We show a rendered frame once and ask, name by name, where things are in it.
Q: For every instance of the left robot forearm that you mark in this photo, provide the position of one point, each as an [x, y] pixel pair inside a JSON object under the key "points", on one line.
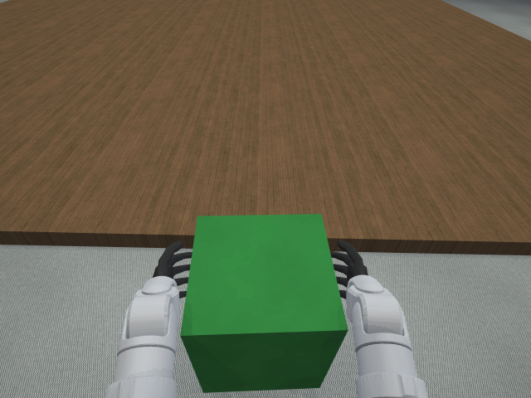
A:
{"points": [[148, 343]]}

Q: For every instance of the right robot forearm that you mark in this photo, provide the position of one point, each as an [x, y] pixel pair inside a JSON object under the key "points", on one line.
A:
{"points": [[386, 365]]}

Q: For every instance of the right robot hand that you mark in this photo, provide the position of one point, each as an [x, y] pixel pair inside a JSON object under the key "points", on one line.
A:
{"points": [[354, 264]]}

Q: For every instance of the carton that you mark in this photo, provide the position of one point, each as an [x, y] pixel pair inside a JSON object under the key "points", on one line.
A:
{"points": [[263, 309]]}

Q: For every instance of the left robot hand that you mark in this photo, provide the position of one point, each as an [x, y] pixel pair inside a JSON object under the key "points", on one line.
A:
{"points": [[167, 261]]}

